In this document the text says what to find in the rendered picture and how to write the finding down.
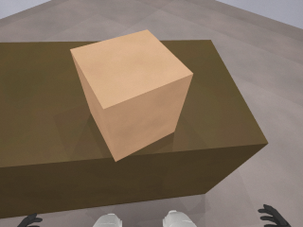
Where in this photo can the carton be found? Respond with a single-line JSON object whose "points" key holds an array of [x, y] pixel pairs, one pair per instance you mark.
{"points": [[135, 89]]}

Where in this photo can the robot left hand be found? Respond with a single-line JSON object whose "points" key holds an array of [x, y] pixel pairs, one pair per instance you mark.
{"points": [[30, 219]]}

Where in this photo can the pedestal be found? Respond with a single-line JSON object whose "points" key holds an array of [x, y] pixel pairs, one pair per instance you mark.
{"points": [[53, 157]]}

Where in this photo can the robot left thigh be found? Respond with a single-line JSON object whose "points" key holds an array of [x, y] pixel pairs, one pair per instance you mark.
{"points": [[108, 221]]}

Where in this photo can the robot right hand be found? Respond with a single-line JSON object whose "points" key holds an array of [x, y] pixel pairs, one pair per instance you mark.
{"points": [[276, 217]]}

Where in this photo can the robot thigh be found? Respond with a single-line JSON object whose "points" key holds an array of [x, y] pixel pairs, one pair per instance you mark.
{"points": [[108, 221], [177, 219]]}

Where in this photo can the robot right thigh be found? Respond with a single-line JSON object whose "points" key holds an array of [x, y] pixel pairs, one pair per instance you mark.
{"points": [[177, 219]]}

